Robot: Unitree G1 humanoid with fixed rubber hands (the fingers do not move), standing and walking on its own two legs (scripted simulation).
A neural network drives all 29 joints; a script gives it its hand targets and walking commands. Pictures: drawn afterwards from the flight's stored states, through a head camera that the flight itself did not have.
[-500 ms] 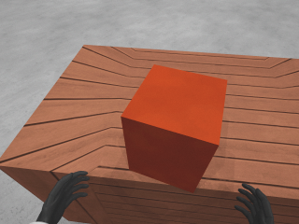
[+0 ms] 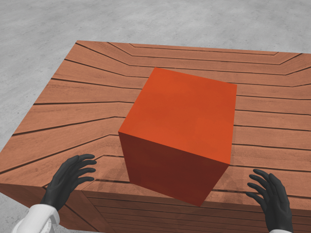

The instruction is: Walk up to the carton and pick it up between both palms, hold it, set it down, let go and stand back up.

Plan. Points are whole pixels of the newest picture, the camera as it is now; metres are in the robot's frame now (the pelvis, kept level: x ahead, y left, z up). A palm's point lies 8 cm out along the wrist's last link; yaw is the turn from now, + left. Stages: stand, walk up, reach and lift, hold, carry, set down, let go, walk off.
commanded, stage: reach and lift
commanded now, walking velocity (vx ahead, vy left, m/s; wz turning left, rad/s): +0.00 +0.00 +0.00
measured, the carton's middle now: (177, 138) +0.34 -0.02 +0.07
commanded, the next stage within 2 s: none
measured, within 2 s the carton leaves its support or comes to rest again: neither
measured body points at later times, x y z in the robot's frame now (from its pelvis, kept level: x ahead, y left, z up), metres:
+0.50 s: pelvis -0.02 +0.00 +0.00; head -0.03 +0.01 +0.45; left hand +0.27 +0.20 +0.13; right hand +0.22 -0.23 +0.12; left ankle -0.04 +0.13 -0.75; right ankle -0.02 -0.15 -0.75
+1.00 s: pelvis -0.04 +0.00 +0.00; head -0.05 +0.01 +0.45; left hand +0.35 +0.17 +0.17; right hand +0.27 -0.24 +0.16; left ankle -0.04 +0.13 -0.75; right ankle -0.02 -0.15 -0.75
